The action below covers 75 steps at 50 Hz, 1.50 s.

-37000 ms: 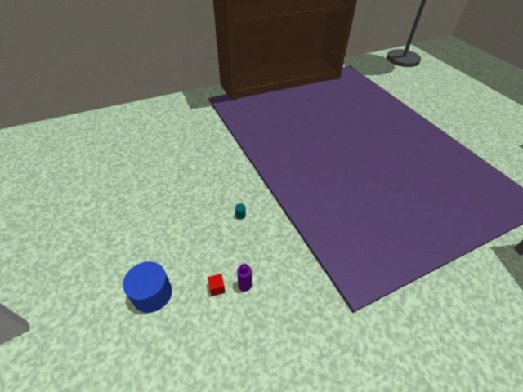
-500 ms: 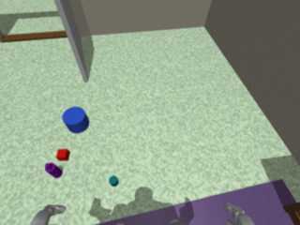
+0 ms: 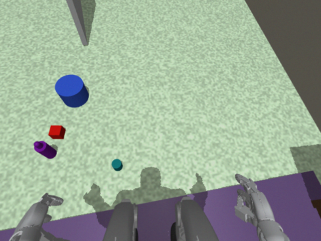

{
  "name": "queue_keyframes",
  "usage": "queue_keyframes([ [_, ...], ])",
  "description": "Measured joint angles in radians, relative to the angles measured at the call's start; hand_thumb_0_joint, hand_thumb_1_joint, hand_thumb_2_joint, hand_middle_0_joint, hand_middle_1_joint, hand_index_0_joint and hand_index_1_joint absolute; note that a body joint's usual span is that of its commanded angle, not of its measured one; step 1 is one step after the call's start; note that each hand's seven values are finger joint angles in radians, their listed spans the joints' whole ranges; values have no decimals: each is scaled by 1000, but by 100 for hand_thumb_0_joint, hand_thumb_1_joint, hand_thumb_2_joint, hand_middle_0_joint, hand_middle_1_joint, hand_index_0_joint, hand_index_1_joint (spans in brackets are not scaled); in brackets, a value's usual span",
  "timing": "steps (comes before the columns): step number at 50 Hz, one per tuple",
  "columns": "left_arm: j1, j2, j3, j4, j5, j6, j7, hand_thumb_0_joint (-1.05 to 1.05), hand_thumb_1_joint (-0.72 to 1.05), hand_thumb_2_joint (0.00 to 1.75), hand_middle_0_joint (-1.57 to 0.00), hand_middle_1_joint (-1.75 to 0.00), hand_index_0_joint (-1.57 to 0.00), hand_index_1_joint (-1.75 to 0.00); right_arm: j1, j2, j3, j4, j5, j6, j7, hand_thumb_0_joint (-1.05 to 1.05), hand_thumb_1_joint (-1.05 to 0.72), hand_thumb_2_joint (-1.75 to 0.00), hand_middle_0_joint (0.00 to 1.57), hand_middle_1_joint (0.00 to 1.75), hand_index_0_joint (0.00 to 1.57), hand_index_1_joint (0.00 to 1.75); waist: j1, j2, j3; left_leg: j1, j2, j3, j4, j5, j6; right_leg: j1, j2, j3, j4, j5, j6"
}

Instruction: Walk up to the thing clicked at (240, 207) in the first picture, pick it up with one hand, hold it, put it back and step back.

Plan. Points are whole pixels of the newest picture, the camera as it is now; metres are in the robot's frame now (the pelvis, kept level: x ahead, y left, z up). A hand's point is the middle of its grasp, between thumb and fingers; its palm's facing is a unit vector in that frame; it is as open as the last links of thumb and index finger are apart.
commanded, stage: rise first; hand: left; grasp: from above
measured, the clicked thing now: (117, 165) +0.45 +0.19 -0.61
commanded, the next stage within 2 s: approach in 1.90 s
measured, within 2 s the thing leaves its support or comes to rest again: neither
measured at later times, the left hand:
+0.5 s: hand (82, 186) +0.31 +0.28 -0.33, palm faces -0.49 -0.26 -0.83, open 13.0 cm
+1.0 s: hand (92, 173) +0.37 +0.27 -0.43, palm faces -0.47 +0.00 -0.88, open 12.6 cm
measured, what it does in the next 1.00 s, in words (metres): lowers itself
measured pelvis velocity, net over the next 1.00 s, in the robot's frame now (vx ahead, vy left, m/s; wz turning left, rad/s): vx -0.07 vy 0.01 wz -0.07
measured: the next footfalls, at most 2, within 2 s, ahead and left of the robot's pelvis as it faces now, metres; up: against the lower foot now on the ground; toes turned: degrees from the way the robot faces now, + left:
none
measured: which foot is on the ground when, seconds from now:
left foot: down 0.00-1.00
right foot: down 0.00-1.00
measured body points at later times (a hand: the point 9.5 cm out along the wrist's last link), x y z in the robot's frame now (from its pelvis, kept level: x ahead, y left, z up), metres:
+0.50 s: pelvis -0.07 +0.00 -0.19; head +0.13 +0.01 +0.21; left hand +0.33 +0.29 -0.28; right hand +0.03 -0.28 -0.32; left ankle +0.02 +0.11 -0.59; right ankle +0.02 -0.12 -0.59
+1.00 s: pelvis -0.07 +0.01 -0.26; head +0.16 +0.05 +0.13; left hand +0.39 +0.27 -0.38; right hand -0.02 -0.27 -0.38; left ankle +0.02 +0.11 -0.59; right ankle +0.02 -0.12 -0.59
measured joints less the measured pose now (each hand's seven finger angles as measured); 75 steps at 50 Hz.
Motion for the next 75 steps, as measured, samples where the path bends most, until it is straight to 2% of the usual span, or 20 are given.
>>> queue_keyframes([
  [4, -85, 28, -10, 33, 95, -92, 16, 0, -38, 83, -22, -97, -22, -95, -27, -21, -10, 24, -1, -8, 19, 0, -91, -90, 20, 30, 21, 30, 0, -2, -23, -174, -2, 2, 155, -43, -3, -177, -3, 0, 158, -44, -2],
  [7, -158, 45, -8, 51, 173, -138, 52, 0, -39, 84, -21, -98, -21, -96, -51, -33, -20, 44, 0, 0, 31, 0, -90, -90, 20, 30, 21, 30, -1, 1, -24, -299, -1, 2, 267, -66, -4, -302, -2, -1, 271, -66, -5],
  [13, -345, 74, -17, 123, 296, -161, 136, 0, -41, 88, -19, -99, -19, -98, -80, -36, -34, 98, 0, 19, 46, 0, -91, -90, 20, 30, 21, 30, 4, 13, 6, -501, 3, -1, 434, -71, -4, -506, -1, -7, 434, -66, -9],
  [17, -493, 106, -23, 244, 370, -172, 151, 0, -41, 88, -21, -97, -20, -96, -69, -25, -27, 134, -9, 31, 56, 0, -91, -91, 20, 30, 21, 30, -3, 17, 15, -613, 3, -8, 517, -56, -7, -616, -1, -15, 514, -50, -13],
  [24, -659, 166, -29, 419, 478, -227, 170, 0, -35, 86, -24, -91, -23, -91, -12, 0, -19, 172, -26, 53, 60, 0, -89, -90, 20, 30, 21, 30, -44, 18, 26, -740, 5, -24, 630, -36, -7, -735, -1, -33, 612, -23, -14],
  [28, -716, 198, -30, 510, 557, -267, 195, 0, -32, 86, -25, -89, -25, -88, 18, 0, -7, 188, -34, 68, 65, 0, -88, -90, 20, 30, 21, 30, -76, 16, 26, -793, 4, -31, 679, -31, -3, -781, -2, -40, 652, -14, -12],
  [34, -787, 232, -33, 613, 673, -305, 276, 0, -29, 84, -28, -84, -27, -84, 38, -9, 9, 208, -53, 95, 77, 0, -89, -90, 20, 30, 21, 30, -112, 6, 34, -859, 1, -36, 745, -29, 6, -838, -5, -47, 706, -11, -4],
  [41, -878, 266, -41, 713, 777, -308, 357, 0, -28, 83, -31, -77, -30, -77, 26, -7, 24, 224, -82, 106, 92, 0, -90, -90, 20, 30, 21, 30, -143, -4, 42, -933, -4, -40, 812, -36, 15, -899, -10, -52, 763, -19, 5],
  [46, -921, 272, -45, 752, 819, -292, 394, 0, -27, 81, -34, -73, -32, -74, 8, 4, 26, 228, -98, 108, 102, 0, -90, -90, 20, 30, 21, 30, -155, 0, 49, -970, -6, -38, 846, -45, 21, -933, -12, -50, 794, -31, 11],
  [51, -935, 267, -49, 758, 841, -281, 408, 0, -25, 79, -35, -72, -34, -72, -8, 15, 29, 223, -109, 111, 113, 0, -91, -91, 20, 30, 21, 30, -159, 6, 63, -988, -5, -33, 864, -57, 22, -953, -13, -46, 815, -42, 13],
  [63, -984, 286, -11, 817, 855, -291, 444, 0, -27, 80, -34, -75, -33, -75, -21, 18, 53, 223, -139, 107, 130, 0, -91, -91, 20, 30, 21, 30, -171, -7, 89, -1006, 3, -47, 902, -85, 11, -980, -5, -60, 852, -59, 0],
  [75, -994, 306, -16, 838, 853, -272, 456, 0, -33, 85, -29, -81, -27, -81, -7, 3, 57, 223, -146, 110, 134, 0, -91, -91, 20, 30, 21, 30, -190, -12, 96, -1028, 7, -55, 935, -95, 16, -998, 0, -67, 873, -62, 4],
])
